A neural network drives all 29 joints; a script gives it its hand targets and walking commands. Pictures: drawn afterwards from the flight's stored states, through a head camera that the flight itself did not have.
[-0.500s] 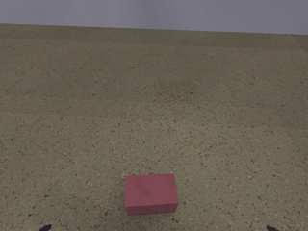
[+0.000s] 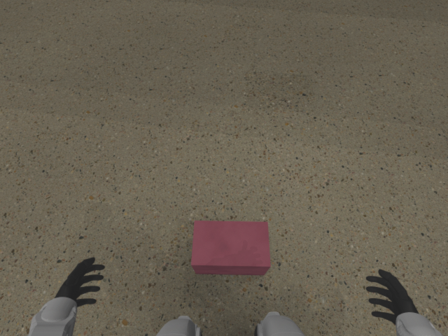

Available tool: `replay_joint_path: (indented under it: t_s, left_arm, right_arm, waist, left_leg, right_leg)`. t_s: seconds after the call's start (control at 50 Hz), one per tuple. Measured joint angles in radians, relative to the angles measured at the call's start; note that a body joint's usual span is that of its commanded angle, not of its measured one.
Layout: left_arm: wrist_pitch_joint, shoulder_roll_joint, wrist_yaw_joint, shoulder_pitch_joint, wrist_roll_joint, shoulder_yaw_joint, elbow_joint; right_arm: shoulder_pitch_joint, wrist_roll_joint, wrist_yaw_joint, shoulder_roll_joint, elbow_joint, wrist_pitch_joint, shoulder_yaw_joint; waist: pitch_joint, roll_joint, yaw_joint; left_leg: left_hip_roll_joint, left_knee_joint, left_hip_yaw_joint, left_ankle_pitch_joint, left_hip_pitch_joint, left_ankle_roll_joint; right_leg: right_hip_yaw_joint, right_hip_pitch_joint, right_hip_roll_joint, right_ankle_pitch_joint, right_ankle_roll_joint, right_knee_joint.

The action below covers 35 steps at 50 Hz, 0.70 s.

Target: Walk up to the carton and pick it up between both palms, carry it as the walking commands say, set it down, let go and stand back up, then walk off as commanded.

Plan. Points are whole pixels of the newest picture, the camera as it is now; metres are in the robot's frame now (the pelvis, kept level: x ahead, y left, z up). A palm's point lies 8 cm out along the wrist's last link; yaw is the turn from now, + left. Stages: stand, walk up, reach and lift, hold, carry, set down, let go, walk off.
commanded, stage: reach and lift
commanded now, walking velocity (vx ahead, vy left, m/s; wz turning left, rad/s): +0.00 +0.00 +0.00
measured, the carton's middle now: (230, 249) +0.41 -0.01 -0.65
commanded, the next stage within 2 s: none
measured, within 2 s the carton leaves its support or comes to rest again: neither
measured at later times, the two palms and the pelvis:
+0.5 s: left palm (106, 242) +0.30 +0.26 -0.13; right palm (355, 255) +0.28 -0.27 -0.14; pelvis -0.06 -0.01 -0.06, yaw +0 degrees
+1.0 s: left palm (132, 200) +0.42 +0.24 -0.19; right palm (324, 204) +0.41 -0.24 -0.19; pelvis -0.06 +0.00 -0.10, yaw +1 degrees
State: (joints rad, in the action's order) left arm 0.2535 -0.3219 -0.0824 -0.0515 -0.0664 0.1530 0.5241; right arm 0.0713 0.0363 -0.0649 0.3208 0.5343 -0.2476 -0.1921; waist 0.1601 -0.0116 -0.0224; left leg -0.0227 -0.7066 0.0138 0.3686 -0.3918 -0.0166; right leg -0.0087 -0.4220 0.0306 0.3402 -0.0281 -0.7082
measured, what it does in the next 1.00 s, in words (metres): lowers itself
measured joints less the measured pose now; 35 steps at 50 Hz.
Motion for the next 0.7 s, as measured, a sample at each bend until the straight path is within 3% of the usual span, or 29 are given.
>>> replay_joint_path:
  t_s: [0.22, 0.4, 0.54, 0.7]
  left_arm:
    - [-0.042, -0.024, 0.014, 0.194, 0.032, 0.001, 0.07]
    - [-0.016, -0.041, 0.0, 0.424, 0.067, 0.031, 0.148]
    - [0.005, -0.066, -0.007, 0.622, 0.099, 0.056, 0.211]
    - [-0.028, -0.074, 0.001, 0.791, 0.111, 0.072, 0.274]
  right_arm:
    - [-0.151, -0.059, 0.025, -0.035, 0.034, 0.029, 0.021]
    - [-0.357, -0.091, 0.037, -0.033, 0.048, -0.008, 0.023]
    - [-0.592, -0.104, 0.045, -0.022, 0.121, -0.033, 0.009]
    - [-0.785, -0.113, 0.043, -0.013, 0.218, 0.014, -0.044]
  waist:
    - [-0.108, 0.01, -0.016]
    - [-0.108, 0.014, -0.012]
    - [-0.089, 0.016, -0.01]
    - [-0.118, 0.008, -0.008]
  left_leg:
    - [0.0, -0.201, -0.032, 0.056, -0.32, -0.012]
    - [0.004, -0.295, -0.029, 0.038, -0.521, -0.012]
    - [0.012, -0.35, -0.035, 0.017, -0.661, -0.012]
    - [0.019, -0.369, -0.05, -0.01, -0.823, -0.013]
  right_leg:
    - [0.004, -0.312, -0.012, 0.054, 0.008, -0.191]
    - [-0.012, -0.518, -0.016, 0.032, 0.005, -0.286]
    - [-0.013, -0.655, -0.013, 0.012, 0.004, -0.339]
    - [-0.004, -0.806, -0.011, -0.015, 0.003, -0.348]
